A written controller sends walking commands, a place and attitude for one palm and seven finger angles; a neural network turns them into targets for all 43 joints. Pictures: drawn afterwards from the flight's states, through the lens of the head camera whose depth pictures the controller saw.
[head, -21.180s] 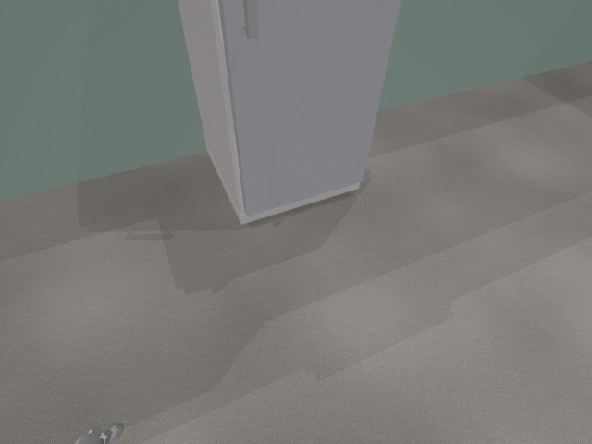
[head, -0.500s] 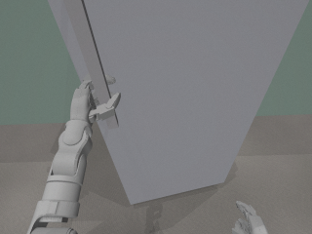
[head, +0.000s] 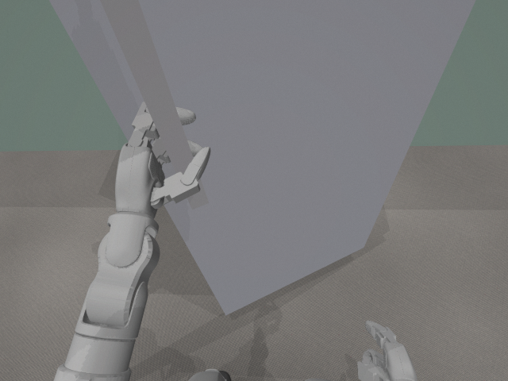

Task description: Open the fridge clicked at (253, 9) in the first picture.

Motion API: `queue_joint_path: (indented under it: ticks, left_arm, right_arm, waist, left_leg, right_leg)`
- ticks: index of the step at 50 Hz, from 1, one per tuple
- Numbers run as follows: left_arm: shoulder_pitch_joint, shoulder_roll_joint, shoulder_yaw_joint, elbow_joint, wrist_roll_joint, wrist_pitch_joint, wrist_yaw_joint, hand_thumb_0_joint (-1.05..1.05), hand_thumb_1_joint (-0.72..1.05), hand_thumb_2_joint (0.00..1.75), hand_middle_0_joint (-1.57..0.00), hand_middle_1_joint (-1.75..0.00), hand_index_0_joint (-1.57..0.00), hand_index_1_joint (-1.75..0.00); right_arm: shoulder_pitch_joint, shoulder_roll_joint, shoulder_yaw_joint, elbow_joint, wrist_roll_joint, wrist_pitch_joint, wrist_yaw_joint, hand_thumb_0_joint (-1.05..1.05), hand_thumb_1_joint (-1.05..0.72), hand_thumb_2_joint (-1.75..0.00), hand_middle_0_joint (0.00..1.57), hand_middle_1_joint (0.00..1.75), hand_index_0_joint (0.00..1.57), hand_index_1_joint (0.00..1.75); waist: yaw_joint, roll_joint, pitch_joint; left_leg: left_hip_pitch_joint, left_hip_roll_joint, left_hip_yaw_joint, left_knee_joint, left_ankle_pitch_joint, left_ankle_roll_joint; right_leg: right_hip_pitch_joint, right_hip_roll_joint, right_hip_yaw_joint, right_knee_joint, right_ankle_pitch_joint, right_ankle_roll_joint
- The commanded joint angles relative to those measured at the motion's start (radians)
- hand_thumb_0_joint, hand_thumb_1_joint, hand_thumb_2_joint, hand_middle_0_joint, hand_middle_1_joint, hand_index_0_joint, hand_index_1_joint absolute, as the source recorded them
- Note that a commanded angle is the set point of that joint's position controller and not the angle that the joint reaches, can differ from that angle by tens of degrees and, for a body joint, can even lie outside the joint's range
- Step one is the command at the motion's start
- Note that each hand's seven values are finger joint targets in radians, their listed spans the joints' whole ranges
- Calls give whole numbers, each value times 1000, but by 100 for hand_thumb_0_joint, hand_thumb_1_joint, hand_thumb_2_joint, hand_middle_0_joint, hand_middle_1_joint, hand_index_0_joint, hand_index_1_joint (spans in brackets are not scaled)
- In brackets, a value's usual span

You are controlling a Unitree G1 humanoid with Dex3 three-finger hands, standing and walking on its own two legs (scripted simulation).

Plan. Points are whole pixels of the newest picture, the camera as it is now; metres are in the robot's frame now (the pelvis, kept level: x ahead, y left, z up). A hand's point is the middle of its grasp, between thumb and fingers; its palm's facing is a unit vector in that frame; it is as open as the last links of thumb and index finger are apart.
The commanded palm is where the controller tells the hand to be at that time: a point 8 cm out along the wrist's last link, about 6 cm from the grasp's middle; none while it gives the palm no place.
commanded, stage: walk backward, drawing the door open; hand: left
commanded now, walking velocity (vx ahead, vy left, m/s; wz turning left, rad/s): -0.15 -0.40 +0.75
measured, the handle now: (152, 86) +0.39 +0.10 +0.28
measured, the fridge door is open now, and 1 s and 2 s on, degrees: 28 59 75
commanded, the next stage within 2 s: stop walking and hold the door back in 1.28 s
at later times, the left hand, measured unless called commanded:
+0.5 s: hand (274, 255) +0.22 -0.03 +0.18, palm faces +0.25 -0.95 -0.19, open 7.7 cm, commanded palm +0.18 +0.02 +0.19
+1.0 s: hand (425, 326) +0.15 -0.15 +0.18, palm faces +0.75 -0.62 -0.21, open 7.5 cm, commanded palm +0.09 -0.14 +0.18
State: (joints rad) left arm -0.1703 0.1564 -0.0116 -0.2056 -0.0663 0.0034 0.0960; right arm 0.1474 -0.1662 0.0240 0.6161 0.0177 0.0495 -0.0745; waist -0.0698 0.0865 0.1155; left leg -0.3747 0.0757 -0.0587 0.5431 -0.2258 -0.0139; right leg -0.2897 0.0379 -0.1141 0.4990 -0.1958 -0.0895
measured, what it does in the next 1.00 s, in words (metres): steps to the right, turning left: left foot, then right foot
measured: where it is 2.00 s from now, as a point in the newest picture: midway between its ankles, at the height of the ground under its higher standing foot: (496, 380)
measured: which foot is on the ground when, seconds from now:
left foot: up 0.00-0.12, down 0.14-0.42, up 0.44-0.62, down 0.64-0.88, up 0.90-1.00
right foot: down 0.00-0.14, up 0.16-0.40, down 0.42-0.62, up 0.64-0.86, down 0.88-1.00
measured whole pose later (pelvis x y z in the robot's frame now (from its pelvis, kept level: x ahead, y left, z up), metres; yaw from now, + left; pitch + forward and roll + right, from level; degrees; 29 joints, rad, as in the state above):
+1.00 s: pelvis +0.03 -0.45 -0.01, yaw +48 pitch -3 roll +0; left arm 0.01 0.20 0.05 -0.49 -0.04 -0.04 0.07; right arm 0.06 -0.18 -0.03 0.64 0.02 -0.07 -0.06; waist -0.04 0.05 0.23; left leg -0.50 0.06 -0.02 1.10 -0.59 -0.03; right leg -0.34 -0.08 -0.08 0.62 -0.23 0.00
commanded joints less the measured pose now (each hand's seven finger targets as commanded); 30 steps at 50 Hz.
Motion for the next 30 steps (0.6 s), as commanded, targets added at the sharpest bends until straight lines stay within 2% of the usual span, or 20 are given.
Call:
queue_joint_path:
  ticks: [1,4,5,6,7,8,9,10,12,13,15,17,19,21,23,24,26,28,29,30]
  left_arm:
    - [-249,133,34,-366,47,-109,-26,0,90,90,-45,-140,-45,-140]
    - [-242,71,-21,-409,52,-111,-44,0,90,90,-45,-140,-45,-140]
    - [-251,55,-46,-429,45,-114,-46,0,90,90,-45,-140,-45,-140]
    - [-266,51,-78,-448,29,-117,-51,0,90,90,-45,-140,-45,-140]
    - [-278,31,-103,-474,22,-133,-59,0,90,90,-45,-140,-45,-140]
    - [-319,31,-119,-483,65,-146,-68,0,90,90,-45,-140,-45,-140]
    - [-331,68,-89,-475,88,-157,-73,0,90,90,-45,-140,-45,-140]
    - [-328,61,-94,-522,93,-168,-87,0,90,90,-45,-140,-45,-140]
    - [-317,70,-66,-533,90,-182,-91,0,90,90,-45,-140,-45,-140]
    - [-279,38,-80,-488,93,-181,-88,0,90,90,-45,-140,-45,-140]
    - [-257,-11,-109,-482,71,-166,-78,0,90,90,-45,-140,-45,-140]
    - [-286,2,-112,-508,67,-165,-76,0,90,90,-45,-140,-45,-140]
    - [-285,45,-81,-524,74,-174,-68,0,90,90,-45,-140,-45,-140]
    - [-229,126,-10,-554,72,-158,-51,0,90,90,-45,-140,-45,-140]
    - [-199,146,45,-610,63,-152,-48,0,90,90,-45,-140,-45,-140]
    - [-173,129,39,-614,77,-146,-55,0,90,90,-45,-140,-45,-140]
    - [-174,53,-40,-588,75,-150,-73,0,90,90,-45,-140,-45,-140]
    - [-150,35,-54,-585,62,-169,-72,0,90,90,-45,-140,-45,-140]
    - [-158,25,-72,-582,55,-178,-72,0,90,90,-45,-140,-45,-140]
    - [-182,24,-92,-581,53,-190,-73,0,90,90,-45,-140,-45,-140]
  right_arm:
    - [-132,-77,-42,-155,-16,-99,-31,0,-90,-90,20,30,20,30]
    - [-88,-45,-24,-152,-32,-134,-38,0,-90,-90,20,30,20,30]
    - [-66,-49,-24,-146,-31,-147,-39,0,-90,-90,20,30,20,30]
    - [-48,-79,-34,-133,-25,-162,-40,0,-90,-90,20,30,20,30]
    - [-24,-114,-54,-154,-38,-180,-33,0,-90,-90,20,30,20,30]
    - [-16,-127,-61,-152,-63,-189,-15,0,-90,-90,20,30,20,30]
    - [-52,-138,-66,-150,-68,-194,4,0,-90,-90,20,30,20,30]
    - [-102,-113,-64,-148,-73,-198,1,0,-90,-90,20,30,20,30]
    - [-130,-128,-82,-114,-58,-209,10,0,-90,-90,20,30,20,30]
    - [-126,-129,-90,-105,-48,-213,20,0,-90,-90,20,30,20,30]
    - [-113,-122,-100,-118,-23,-222,33,0,-90,-90,20,30,20,30]
    - [-116,-119,-100,-126,2,-220,36,0,-90,-90,20,30,20,30]
    - [-140,-104,-93,-127,14,-207,38,0,-90,-90,20,30,20,30]
    - [-133,-48,-76,-114,23,-190,36,0,-90,-90,20,30,20,30]
    - [-179,-61,-99,-129,29,-193,2,0,-90,-90,20,30,20,30]
    - [-204,-52,-91,-148,16,-196,-11,0,-90,-90,20,30,20,30]
    - [-208,-27,-55,-146,-13,-202,-12,0,-90,-90,20,30,20,30]
    - [-163,-22,-45,-148,-17,-201,-11,0,-90,-90,20,30,20,30]
    - [-135,-28,-47,-139,-18,-208,-12,0,-90,-90,20,30,20,30]
    - [-88,-50,-63,-133,-23,-216,-12,0,-90,-90,20,30,20,30]
  waist:
    - [42,-210,-351]
    - [27,-204,-311]
    - [10,-172,-309]
    - [-20,-89,-299]
    - [-42,100,-296]
    - [-10,155,-328]
    - [10,36,-334]
    - [14,35,-341]
    - [40,32,-314]
    - [52,0,-328]
    - [44,52,-377]
    - [24,116,-387]
    - [29,134,-388]
    - [24,-183,-408]
    - [85,-411,-426]
    - [91,-394,-389]
    - [52,-250,-305]
    - [22,-207,-295]
    - [4,-176,-312]
    - [-35,-128,-333]
  left_leg:
    - [50,-74,84,393,-192,1]
    - [45,-51,127,234,-163,-8]
    - [97,-40,113,99,-99,-4]
    - [238,6,21,-94,70,11]
    - [465,246,-384,-243,479,101]
    - [547,430,-670,-279,725,175]
    - [515,469,-655,-253,685,230]
    - [467,440,-583,-172,730,228]
    - [399,379,-444,-137,586,208]
    - [314,325,-343,-127,472,174]
    - [171,185,-173,-149,233,91]
    - [163,120,-162,-176,96,81]
    - [117,84,-172,-128,-14,78]
    - [59,-105,69,180,-213,-9]
    - [-59,-98,73,667,-409,-8]
    - [-91,-73,52,768,-433,-2]
    - [-98,-26,86,535,-362,-11]
    - [-16,-38,150,186,-221,-22]
    - [85,-43,149,9,-116,-18]
    - [340,22,74,-131,106,5]
  right_leg:
    - [25,-281,86,-213,-67,-55]
    - [82,-242,-32,-92,159,-65]
    - [77,-220,-51,2,226,-52]
    - [-41,-185,-49,203,227,-15]
    - [-359,-56,-30,417,-78,76]
    - [-447,-29,123,638,-312,116]
    - [-426,-67,237,725,-254,113]
    - [-459,-100,258,747,-264,114]
    - [-410,-106,299,691,-225,122]
    - [-284,-109,287,600,-169,116]
    - [11,-54,175,323,-109,114]
    - [125,-2,75,144,-87,134]
    - [225,-9,51,-62,-64,151]
    - [223,-200,130,-197,28,63]
    - [183,-383,186,-164,196,-83]
    - [161,-382,186,-115,294,-119]
    - [177,-333,69,-12,497,-111]
    - [172,-266,-32,86,527,-64]
    - [120,-233,-42,189,497,-40]
    - [-92,-207,-43,338,327,3]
